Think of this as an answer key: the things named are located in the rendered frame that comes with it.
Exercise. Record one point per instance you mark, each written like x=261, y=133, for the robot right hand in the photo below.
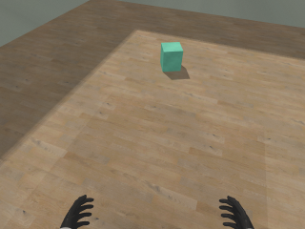
x=239, y=216

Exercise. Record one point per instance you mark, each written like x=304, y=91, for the robot left hand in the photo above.
x=71, y=218

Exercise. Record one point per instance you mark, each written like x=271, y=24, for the carton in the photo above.
x=171, y=55

